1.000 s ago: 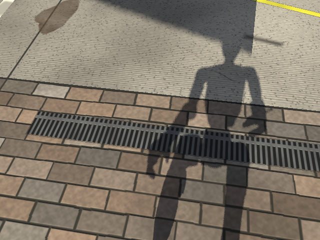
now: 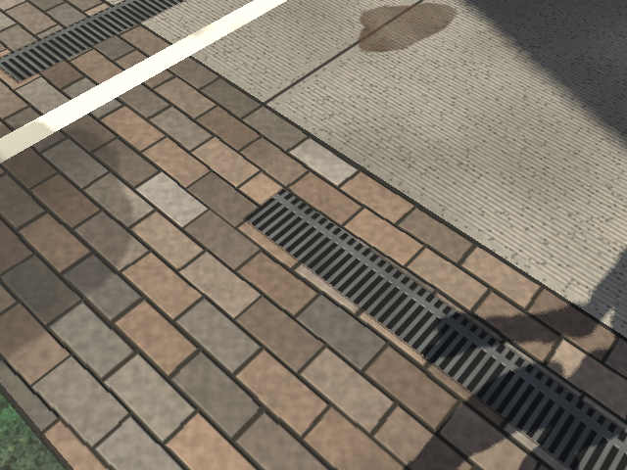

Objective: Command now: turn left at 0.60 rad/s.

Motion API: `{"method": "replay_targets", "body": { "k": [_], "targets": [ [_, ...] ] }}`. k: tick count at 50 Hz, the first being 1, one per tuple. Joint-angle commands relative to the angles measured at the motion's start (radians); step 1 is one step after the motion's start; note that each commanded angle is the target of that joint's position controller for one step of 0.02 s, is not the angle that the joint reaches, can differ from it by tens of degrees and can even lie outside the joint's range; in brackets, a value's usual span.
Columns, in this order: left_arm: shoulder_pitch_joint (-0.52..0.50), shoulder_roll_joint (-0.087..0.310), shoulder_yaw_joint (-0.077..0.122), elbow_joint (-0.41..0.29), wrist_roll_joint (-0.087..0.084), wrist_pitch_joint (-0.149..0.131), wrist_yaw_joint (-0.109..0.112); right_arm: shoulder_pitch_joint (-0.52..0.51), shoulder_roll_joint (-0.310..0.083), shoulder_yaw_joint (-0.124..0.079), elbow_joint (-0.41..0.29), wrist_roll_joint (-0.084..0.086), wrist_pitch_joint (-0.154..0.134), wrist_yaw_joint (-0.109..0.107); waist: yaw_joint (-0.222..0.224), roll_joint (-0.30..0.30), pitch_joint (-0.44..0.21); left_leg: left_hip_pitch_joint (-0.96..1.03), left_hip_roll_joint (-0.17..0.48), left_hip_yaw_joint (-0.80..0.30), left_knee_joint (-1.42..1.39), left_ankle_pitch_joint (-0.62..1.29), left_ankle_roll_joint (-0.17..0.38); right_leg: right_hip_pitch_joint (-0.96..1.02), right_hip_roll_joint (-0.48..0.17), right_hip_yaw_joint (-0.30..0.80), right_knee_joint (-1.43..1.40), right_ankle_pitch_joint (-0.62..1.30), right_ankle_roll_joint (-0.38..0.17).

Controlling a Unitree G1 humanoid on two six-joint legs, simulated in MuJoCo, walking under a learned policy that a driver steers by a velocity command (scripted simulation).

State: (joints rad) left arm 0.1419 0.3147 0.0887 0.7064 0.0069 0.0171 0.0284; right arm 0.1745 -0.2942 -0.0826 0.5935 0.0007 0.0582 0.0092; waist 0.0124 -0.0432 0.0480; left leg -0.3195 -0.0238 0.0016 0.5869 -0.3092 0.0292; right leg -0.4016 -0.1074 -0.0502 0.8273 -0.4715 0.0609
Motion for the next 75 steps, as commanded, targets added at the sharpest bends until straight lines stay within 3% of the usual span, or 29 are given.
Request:
{"method": "replay_targets", "body": {
  "k": [1, 2, 3, 6, 10, 16, 19, 20, 21, 22, 23, 24, 25, 27, 29, 31, 33, 35, 36, 37, 38, 39, 40, 42, 47, 56, 75],
  "targets": [
    [-0.097, 0.113, 0.028, -0.116, -0.003, -0.02, 0.01, 0.063, -0.208, -0.054, -0.054, -0.025, -0.052, -0.007, -0.057, 0.214, -0.141, 0.262, 0.328, -0.417, -0.239, 0.528, 0.274, -0.305, 0.062, 0.115, 0.367, -0.113, 0.001],
    [-0.072, 0.109, 0.033, -0.093, 0.001, -0.018, 0.018, 0.012, -0.186, -0.049, -0.055, -0.006, -0.054, -0.014, -0.031, 0.165, -0.127, 0.247, 0.273, -0.363, -0.231, 0.467, 0.218, -0.303, 0.054, 0.122, 0.339, -0.034, 0.0],
    [-0.059, 0.118, 0.037, -0.087, 0.008, -0.014, 0.023, -0.022, -0.164, -0.039, -0.057, 0.013, -0.05, -0.021, -0.018, 0.174, -0.12, 0.231, 0.251, -0.342, -0.229, 0.48, 0.196, -0.291, 0.054, 0.125, 0.318, 0.018, 0.005],
    [-0.023, 0.09, 0.032, -0.075, 0.0, -0.017, 0.012, -0.027, -0.156, -0.031, -0.056, 0.005, -0.041, -0.036, 0.0, 0.18, -0.154, 0.198, 0.209, -0.314, -0.227, 0.509, 0.197, -0.213, 0.093, 0.111, 0.301, 0.107, 0.022],
    [-0.065, 0.06, 0.017, -0.086, -0.003, -0.021, 0.005, -0.01, -0.176, -0.039, -0.047, 0.009, -0.034, -0.045, -0.023, 0.184, -0.143, 0.204, 0.192, -0.365, -0.22, 0.38, 0.195, -0.174, 0.113, 0.124, 0.084, 0.13, 0.031],
    [-0.066, 0.073, 0.019, -0.095, -0.015, -0.038, -0.015, -0.034, -0.194, -0.045, -0.052, 0.011, -0.022, -0.031, -0.035, 0.208, -0.129, 0.143, 0.181, -0.499, -0.198, 0.318, 0.198, -0.03, 0.149, 0.14, -0.124, 0.086, 0.009],
    [-0.004, 0.067, 0.019, -0.079, -0.015, -0.05, -0.03, -0.066, -0.172, -0.034, -0.052, 0.02, -0.015, -0.03, -0.003, 0.206, -0.154, 0.144, 0.156, -0.505, -0.139, 0.377, 0.163, 0.096, 0.143, 0.116, -0.322, 0.192, -0.018],
    [0.018, 0.064, 0.019, -0.071, -0.007, -0.053, -0.032, -0.064, -0.155, -0.027, -0.049, 0.024, -0.013, -0.034, 0.012, 0.19, -0.155, 0.108, 0.127, -0.486, -0.116, 0.327, 0.126, 0.182, 0.126, 0.112, -0.44, 0.317, -0.036],
    [0.024, 0.103, 0.025, -0.079, 0.01, -0.053, -0.029, -0.02, -0.115, -0.015, -0.043, 0.013, -0.017, -0.036, -0.006, 0.101, -0.173, 0.034, 0.075, -0.428, -0.037, 0.159, 0.067, 0.284, 0.003, 0.212, -0.474, 0.423, -0.079],
    [-0.025, 0.178, 0.034, -0.096, 0.027, -0.045, -0.024, 0.043, -0.087, -0.007, -0.042, 0.004, -0.025, -0.036, -0.077, -0.147, -0.142, -0.108, -0.08, -0.25, 0.118, -0.156, 0.001, 0.32, -0.167, 0.406, -0.491, 0.631, -0.2],
    [-0.01, 0.138, 0.026, -0.093, 0.041, -0.048, -0.025, 0.001, -0.157, -0.028, -0.045, -0.003, -0.034, -0.04, -0.029, -0.207, -0.123, -0.158, -0.087, -0.192, 0.308, -0.345, -0.053, 0.242, -0.28, 0.545, -0.528, 0.64, -0.349],
    [-0.023, 0.122, 0.019, -0.098, 0.029, -0.051, -0.023, 0.0, -0.21, -0.05, -0.032, 0.003, -0.036, -0.043, -0.023, -0.138, -0.1, -0.176, -0.062, -0.196, 0.463, -0.318, -0.079, 0.225, -0.266, 0.513, -0.528, 0.593, -0.365],
    [-0.046, 0.108, 0.016, -0.096, 0.014, -0.05, -0.018, 0.007, -0.201, -0.054, -0.011, 0.008, -0.03, -0.044, -0.034, -0.095, -0.087, -0.19, -0.057, -0.197, 0.525, -0.266, -0.095, 0.224, -0.208, 0.44, -0.515, 0.542, -0.324],
    [-0.069, 0.075, 0.0, -0.093, -0.006, -0.049, -0.014, 0.022, -0.14, -0.04, 0.012, 0.007, -0.014, -0.046, -0.036, -0.081, -0.068, -0.196, -0.048, -0.201, 0.539, -0.192, -0.123, 0.235, -0.142, 0.345, -0.495, 0.542, -0.277],
    [-0.063, 0.057, -0.008, -0.081, -0.001, -0.04, -0.013, 0.012, -0.08, -0.018, 0.013, 0.009, -0.014, -0.041, -0.032, -0.101, -0.078, -0.139, -0.029, -0.14, 0.401, -0.159, -0.136, 0.244, -0.087, 0.263, -0.485, 0.577, -0.261],
    [-0.047, 0.067, -0.006, -0.072, 0.0, -0.03, -0.014, -0.024, -0.037, 0.003, 0.005, 0.006, -0.019, -0.035, -0.006, -0.142, -0.103, -0.05, 0.009, -0.072, 0.202, -0.162, -0.14, 0.265, -0.066, 0.229, -0.466, 0.603, -0.255],
    [-0.002, 0.095, 0.001, -0.058, -0.005, -0.018, -0.015, -0.03, -0.051, 0.002, 0.012, 0.014, -0.024, -0.031, 0.018, -0.159, -0.117, 0.018, 0.007, -0.039, 0.039, -0.113, -0.133, 0.285, -0.079, 0.252, -0.446, 0.613, -0.265],
    [0.008, 0.086, -0.008, -0.048, -0.019, -0.016, -0.018, 0.026, -0.059, -0.001, 0.046, 0.01, -0.027, -0.027, -0.016, -0.131, -0.111, 0.148, -0.003, -0.017, -0.231, 0.116, -0.1, 0.248, -0.067, 0.246, -0.421, 0.597, -0.233],
    [0.048, 0.075, -0.014, -0.035, -0.018, -0.027, -0.021, 0.028, -0.086, -0.003, 0.045, -0.001, -0.028, -0.028, -0.008, -0.096, -0.119, 0.235, 0.029, -0.07, -0.268, 0.217, -0.071, 0.2, -0.059, 0.245, -0.423, 0.549, -0.185],
    [0.061, 0.057, -0.023, -0.036, 0.005, -0.042, -0.029, 0.042, -0.143, -0.011, 0.035, -0.009, -0.028, -0.036, 0.01, 0.007, -0.149, 0.321, 0.128, -0.168, -0.221, 0.426, -0.034, 0.138, -0.02, 0.195, -0.371, 0.461, -0.124],
    [0.086, 0.013, -0.034, -0.037, 0.016, -0.053, -0.033, 0.012, -0.153, -0.013, 0.061, -0.018, -0.027, -0.034, 0.065, 0.191, -0.153, 0.223, 0.146, -0.181, -0.164, 0.325, 0.027, 0.172, 0.059, 0.101, -0.393, 0.279, -0.065],
    [0.029, 0.043, -0.034, -0.033, 0.026, -0.054, -0.032, -0.017, -0.087, 0.0, 0.041, -0.016, -0.031, -0.024, 0.02, 0.159, -0.126, 0.161, 0.123, -0.179, -0.184, 0.196, 0.045, 0.21, 0.068, 0.087, -0.372, 0.264, -0.027],
    [-0.001, 0.052, -0.03, -0.031, 0.021, -0.053, -0.032, -0.015, -0.061, 0.01, 0.051, -0.025, -0.036, -0.022, 0.009, 0.134, -0.099, 0.133, 0.112, -0.176, -0.196, 0.129, 0.03, 0.207, 0.072, 0.083, -0.368, 0.277, -0.02],
    [0.001, 0.047, -0.03, -0.024, 0.013, -0.042, -0.024, -0.008, -0.076, 0.009, 0.063, -0.021, -0.048, -0.024, 0.004, 0.125, -0.05, 0.099, 0.094, -0.168, -0.2, 0.117, 0.009, 0.194, 0.071, 0.085, -0.36, 0.31, -0.027],
    [0.034, 0.037, -0.031, 0.013, 0.007, -0.036, -0.013, 0.019, -0.056, 0.021, 0.09, -0.016, -0.06, -0.031, 0.005, 0.104, -0.025, 0.077, 0.082, -0.162, -0.193, 0.121, 0.004, 0.198, 0.067, 0.088, -0.367, 0.321, -0.023],
    [0.066, 0.046, -0.027, 0.083, 0.002, -0.032, 0.002, 0.031, -0.041, 0.027, 0.141, -0.011, -0.068, -0.031, 0.003, 0.059, -0.037, 0.097, 0.063, -0.142, -0.18, 0.175, 0.006, 0.217, 0.061, 0.091, -0.371, 0.361, -0.009],
    [0.107, 0.036, -0.031, 0.235, -0.005, -0.018, 0.022, 0.074, -0.033, 0.034, 0.313, -0.003, -0.07, -0.038, 0.002, 0.05, -0.016, 0.104, 0.033, -0.095, -0.185, 0.206, -0.008, 0.23, 0.07, 0.081, -0.386, 0.377, -0.019]
  ]
}}
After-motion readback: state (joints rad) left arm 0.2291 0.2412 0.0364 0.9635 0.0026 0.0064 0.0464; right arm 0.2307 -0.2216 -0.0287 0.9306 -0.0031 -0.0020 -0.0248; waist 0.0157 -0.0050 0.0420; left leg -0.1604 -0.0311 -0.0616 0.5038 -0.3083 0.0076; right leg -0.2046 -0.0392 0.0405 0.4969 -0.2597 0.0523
